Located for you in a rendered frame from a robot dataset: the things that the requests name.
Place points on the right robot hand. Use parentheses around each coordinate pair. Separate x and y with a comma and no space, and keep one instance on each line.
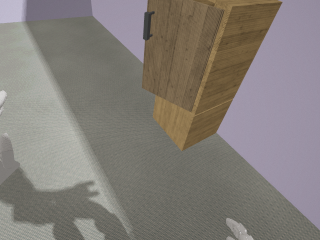
(238,230)

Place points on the handle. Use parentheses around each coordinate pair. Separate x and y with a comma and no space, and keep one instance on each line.
(147,25)

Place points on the cupboard door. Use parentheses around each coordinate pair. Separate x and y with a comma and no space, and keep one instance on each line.
(177,53)

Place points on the left robot hand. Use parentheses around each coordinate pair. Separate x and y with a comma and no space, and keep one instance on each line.
(7,164)

